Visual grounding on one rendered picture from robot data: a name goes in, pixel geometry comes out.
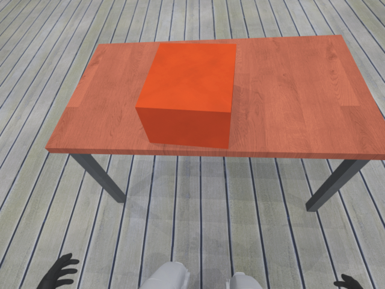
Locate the robot right hand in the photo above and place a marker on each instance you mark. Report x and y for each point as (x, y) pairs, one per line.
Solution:
(348, 282)

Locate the carton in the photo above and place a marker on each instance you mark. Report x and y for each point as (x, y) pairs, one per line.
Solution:
(187, 96)

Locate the robot left hand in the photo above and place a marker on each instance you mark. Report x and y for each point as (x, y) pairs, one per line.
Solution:
(50, 281)

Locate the robot right thigh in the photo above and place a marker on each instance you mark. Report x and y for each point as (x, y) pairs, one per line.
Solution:
(242, 282)

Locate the robot left thigh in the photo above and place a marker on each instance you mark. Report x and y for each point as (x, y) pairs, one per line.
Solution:
(170, 275)

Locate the robot thigh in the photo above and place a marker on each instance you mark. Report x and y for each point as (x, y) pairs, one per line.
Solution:
(242, 282)
(170, 275)

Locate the table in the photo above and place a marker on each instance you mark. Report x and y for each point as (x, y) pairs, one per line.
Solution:
(293, 97)

